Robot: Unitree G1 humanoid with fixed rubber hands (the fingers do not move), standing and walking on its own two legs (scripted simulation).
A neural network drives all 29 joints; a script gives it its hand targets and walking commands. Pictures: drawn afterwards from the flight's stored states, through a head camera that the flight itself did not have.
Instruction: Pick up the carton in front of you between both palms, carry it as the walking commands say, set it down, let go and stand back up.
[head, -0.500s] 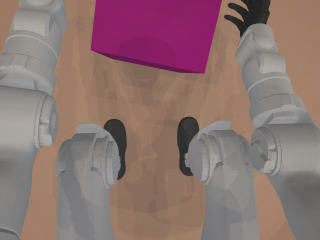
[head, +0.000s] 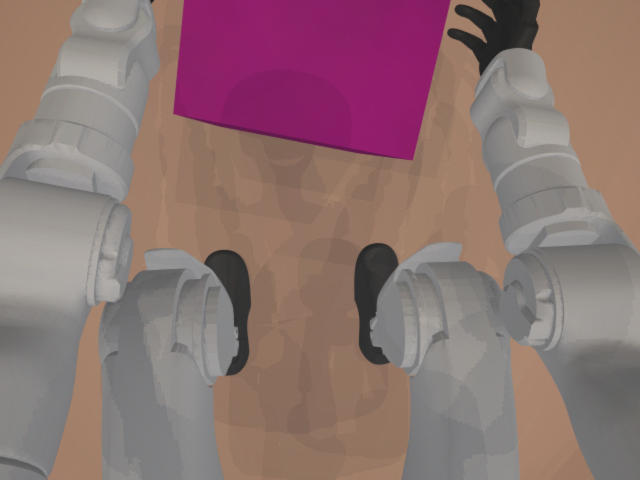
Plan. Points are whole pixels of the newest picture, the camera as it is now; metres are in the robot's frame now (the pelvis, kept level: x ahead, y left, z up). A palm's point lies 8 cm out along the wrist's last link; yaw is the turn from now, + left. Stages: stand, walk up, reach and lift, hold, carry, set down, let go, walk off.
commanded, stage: reach and lift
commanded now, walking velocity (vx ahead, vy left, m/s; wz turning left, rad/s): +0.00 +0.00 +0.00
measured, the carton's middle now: (308, 48) +0.52 +0.01 -0.25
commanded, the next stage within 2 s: none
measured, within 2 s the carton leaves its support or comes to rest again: leaves its support in 0.38 s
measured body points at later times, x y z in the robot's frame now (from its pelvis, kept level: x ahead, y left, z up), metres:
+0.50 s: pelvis +0.00 +0.00 -0.01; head +0.34 +0.04 +0.27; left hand +0.55 +0.16 -0.16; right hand +0.55 -0.14 -0.13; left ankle +0.11 +0.12 -0.34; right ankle +0.12 -0.13 -0.34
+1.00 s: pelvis +0.00 -0.01 +0.11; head +0.25 +0.03 +0.48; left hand +0.50 +0.16 +0.05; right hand +0.50 -0.14 +0.06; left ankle +0.11 +0.12 -0.34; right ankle +0.12 -0.13 -0.34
